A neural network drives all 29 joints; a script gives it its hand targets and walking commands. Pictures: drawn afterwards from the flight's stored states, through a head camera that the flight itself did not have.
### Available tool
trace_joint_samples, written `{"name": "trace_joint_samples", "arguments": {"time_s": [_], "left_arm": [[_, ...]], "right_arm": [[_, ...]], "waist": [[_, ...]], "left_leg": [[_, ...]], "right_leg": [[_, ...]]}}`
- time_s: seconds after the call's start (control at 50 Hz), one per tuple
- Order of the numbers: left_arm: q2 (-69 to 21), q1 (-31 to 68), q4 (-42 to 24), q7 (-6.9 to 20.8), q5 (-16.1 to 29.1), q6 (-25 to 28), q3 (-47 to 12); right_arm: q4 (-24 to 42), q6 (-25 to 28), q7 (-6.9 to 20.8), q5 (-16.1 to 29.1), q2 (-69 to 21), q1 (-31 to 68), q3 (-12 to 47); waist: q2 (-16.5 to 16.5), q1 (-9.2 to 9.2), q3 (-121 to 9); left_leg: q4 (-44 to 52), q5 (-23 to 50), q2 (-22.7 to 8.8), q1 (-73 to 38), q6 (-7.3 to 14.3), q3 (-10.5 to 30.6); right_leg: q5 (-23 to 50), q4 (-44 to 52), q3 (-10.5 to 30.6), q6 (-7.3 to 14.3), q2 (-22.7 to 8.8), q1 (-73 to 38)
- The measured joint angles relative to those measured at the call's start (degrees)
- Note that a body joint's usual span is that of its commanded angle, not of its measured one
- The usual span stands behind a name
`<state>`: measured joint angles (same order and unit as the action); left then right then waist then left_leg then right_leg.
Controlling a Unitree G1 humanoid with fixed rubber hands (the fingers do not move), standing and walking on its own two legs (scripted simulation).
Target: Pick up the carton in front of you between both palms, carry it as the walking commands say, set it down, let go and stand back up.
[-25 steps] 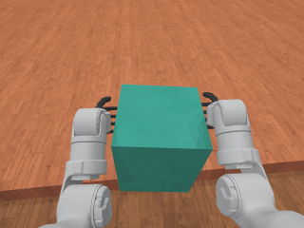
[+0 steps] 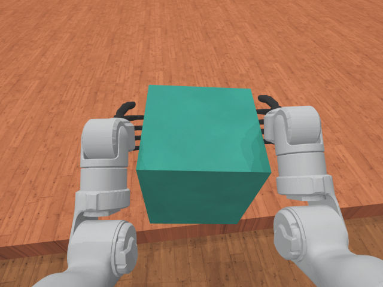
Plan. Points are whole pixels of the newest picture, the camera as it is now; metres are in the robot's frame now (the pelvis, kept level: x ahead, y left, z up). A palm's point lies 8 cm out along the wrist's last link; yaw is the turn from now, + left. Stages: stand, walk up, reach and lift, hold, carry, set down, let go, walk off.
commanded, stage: carry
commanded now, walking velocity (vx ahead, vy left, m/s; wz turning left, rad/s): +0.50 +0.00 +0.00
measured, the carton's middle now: (196, 160) +0.37 +0.00 +0.08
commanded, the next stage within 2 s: none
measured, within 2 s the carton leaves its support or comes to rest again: neither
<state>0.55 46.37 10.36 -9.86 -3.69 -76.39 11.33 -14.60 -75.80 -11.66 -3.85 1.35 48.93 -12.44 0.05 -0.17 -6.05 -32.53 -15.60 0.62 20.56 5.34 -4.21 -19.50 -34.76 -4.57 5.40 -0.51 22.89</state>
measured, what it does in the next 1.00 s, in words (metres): climbs: left foot 0.14 m higher, then right foot 0.13 m higher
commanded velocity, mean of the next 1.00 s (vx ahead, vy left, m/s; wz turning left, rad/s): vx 0.50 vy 0.00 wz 0.00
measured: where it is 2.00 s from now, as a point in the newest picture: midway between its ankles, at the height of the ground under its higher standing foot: (179, 132)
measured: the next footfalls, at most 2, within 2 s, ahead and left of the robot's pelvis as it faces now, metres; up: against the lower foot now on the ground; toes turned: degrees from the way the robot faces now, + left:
left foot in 0.46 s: +0.37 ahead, +0.14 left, +0.14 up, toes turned +7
right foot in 0.96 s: +0.75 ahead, -0.03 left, +0.27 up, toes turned -7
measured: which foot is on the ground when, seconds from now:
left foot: down 0.00-0.14, up 0.16-0.44, down 0.46-0.98, up 1.00-1.00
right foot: down 0.00-0.48, up 0.50-0.94, down 0.96-1.00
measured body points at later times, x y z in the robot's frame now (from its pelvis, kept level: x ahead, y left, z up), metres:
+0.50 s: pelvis +0.21 +0.05 +0.03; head +0.24 +0.03 +0.48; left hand +0.60 +0.19 +0.19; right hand +0.61 -0.11 +0.18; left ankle +0.33 +0.13 -0.59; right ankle +0.05 -0.10 -0.70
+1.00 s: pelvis +0.54 +0.04 +0.17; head +0.54 +0.07 +0.62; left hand +0.92 +0.21 +0.38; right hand +0.95 -0.09 +0.40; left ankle +0.35 +0.13 -0.52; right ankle +0.71 -0.02 -0.46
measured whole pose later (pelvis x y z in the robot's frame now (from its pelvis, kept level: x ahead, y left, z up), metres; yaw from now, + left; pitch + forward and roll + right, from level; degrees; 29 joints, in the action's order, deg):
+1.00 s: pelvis +0.54 +0.04 +0.17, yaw -1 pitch +2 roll -4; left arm 0.8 60.5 16.4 -11.0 -6.2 -81.8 13.2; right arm -20.0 -79.9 -9.8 -7.1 3.8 62.0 -20.4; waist -0.6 -3.8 -2.9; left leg -41.7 -12.2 -4.8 4.1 5.2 -4.2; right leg -12.4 -59.2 -14.0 9.0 0.8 47.8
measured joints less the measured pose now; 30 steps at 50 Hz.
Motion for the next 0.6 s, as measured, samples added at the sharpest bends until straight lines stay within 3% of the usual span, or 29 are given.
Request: {"name": "trace_joint_samples", "arguments": {"time_s": [0.08, 0.16, 0.2, 0.24, 0.3, 0.34, 0.38, 0.42, 0.46, 0.48, 0.5, 0.52, 0.56, 0.6], "left_arm": [[0.5, 2.7, 2.6, 0.1, -0.1, -1.5, 1.8], [-1.0, 5.0, 7.6, 0.4, -2.1, -1.3, 2.4], [-1.7, 5.1, 8.4, 0.2, -2.7, -1.3, 1.8], [-2.0, 4.7, 7.3, -0.2, -2.1, -1.8, 0.9], [-1.7, 4.8, 4.3, -1.1, -0.7, -2.9, 0.4], [-1.1, 5.3, 2.6, -1.4, 0.0, -3.5, 0.9], [-0.7, 5.8, 1.5, -1.6, 0.6, -3.8, 2.0], [-0.7, 6.3, 1.4, -1.7, 0.6, -3.6, 3.4], [-0.9, 6.8, 1.6, -1.4, 0.1, -3.2, 4.9], [-0.8, 6.4, 1.2, -1.2, -0.2, -2.9, 5.4], [-0.5, 6.2, 0.7, -0.7, -0.5, -2.6, 6.0], [-0.1, 6.1, 0.0, -0.1, -0.7, -2.1, 6.7], [0.1, 5.5, -1.5, 1.0, -1.4, -1.4, 7.5], [-0.8, 4.8, -3.5, 1.4, -2.3, -1.3, 8.2]], "right_arm": [[-2.7, -1.2, 0.0, -0.5, 0.0, 2.6, -0.4], [-5.8, -1.8, 1.0, -0.8, 1.5, 3.2, -1.5], [-6.2, -2.0, 1.4, -0.7, 2.1, 2.8, -2.1], [-6.0, -2.8, 1.6, -0.7, 2.7, 3.6, -2.4], [-4.4, -3.9, 1.3, -0.7, 2.9, 5.3, -3.1], [-3.1, -4.3, 1.2, -1.2, 2.3, 6.2, -3.5], [-1.9, -4.5, 0.9, -1.9, 1.3, 6.7, -4.2], [-0.9, -4.5, 0.4, -2.5, 0.3, 6.8, -4.8], [-0.7, -4.0, 0.1, -2.6, -0.2, 6.8, -4.9], [-0.6, -3.4, -0.3, -2.4, -0.7, 6.5, -4.4], [-0.4, -2.7, -0.7, -2.2, -1.1, 6.3, -3.8], [0.1, -2.0, -1.4, -1.8, -1.5, 6.3, -3.0], [2.1, -1.1, -3.8, -0.1, -2.5, 5.3, -2.1], [4.9, -1.0, -4.9, 1.2, -2.9, 3.5, -2.1]], "waist": [[-0.3, 0.29, -2.2], [1.0, -0.81, -3.5], [0.0, -2.07, -3.2], [0.0, -3.38, -2.2], [0.9, -5.01, -0.5], [0.9, -5.77, 1.1], [0.8, -5.90, 2.4], [0.1, -5.40, 2.9], [-0.4, -3.61, 3.2], [-0.8, -1.64, 3.4], [-1.5, 0.85, 4.9], [-1.5, 2.86, 6.6], [-1.5, 5.49, 9.4], [-2.0, 6.75, 11.3]], "left_leg": [[-0.6, -2.3, 0.4, -1.5, -1.4, -0.3], [-7.4, -5.4, -1.4, -0.3, -0.6, 0.5], [-20.7, -10.7, -1.2, 4.5, -0.9, 0.4], [-41.9, -15.6, -0.7, 12.8, -0.6, 0.5], [-71.5, -19.8, -0.1, 27.6, 1.6, 1.9], [-79.6, -20.5, -0.7, 36.1, 2.4, 2.4], [-74.3, -19.0, -2.9, 42.0, 2.0, 1.4], [-58.5, -15.9, -4.8, 42.7, 2.0, -1.6], [-44.1, -12.0, -4.3, 38.4, 3.2, -4.7], [-39.3, -15.5, -2.8, 33.6, 3.7, -6.0], [-36.1, -14.8, -1.3, 30.2, 4.0, -7.1], [-34.7, -14.0, -0.6, 28.0, 4.4, -7.5], [-30.7, -13.2, 0.1, 23.4, 5.0, -7.7], [-24.6, -12.3, 0.9, 17.8, 5.1, -7.6]], "right_leg": [[2.0, -0.7, 0.4, 0.4, -0.4, -1.0], [0.7, 1.2, -0.5, -2.4, 1.2, -4.2], [0.3, 2.8, -0.1, -1.7, 1.4, -5.8], [0.6, 5.1, 0.4, -1.0, 1.4, -7.6], [0.8, 8.5, 1.1, -2.3, 1.0, -10.4], [0.5, 10.7, 1.8, -3.5, -0.1, -13.3], [0.6, 14.6, 2.4, -4.2, -1.5, -17.1], [2.4, 21.0, 2.4, -4.4, -3.4, -21.6], [4.0, 22.9, 2.0, -4.7, -5.2, -23.9], [4.3, 19.1, 1.9, -4.6, -6.4, -22.8], [5.2, 10.6, 2.2, -4.5, -7.9, -19.9], [4.9, -3.5, 5.6, -4.8, -7.2, -14.4], [5.5, -34.1, 12.4, -4.5, -1.7, -2.0], [7.0, -53.7, 12.6, -2.9, 1.6, 7.7]]}}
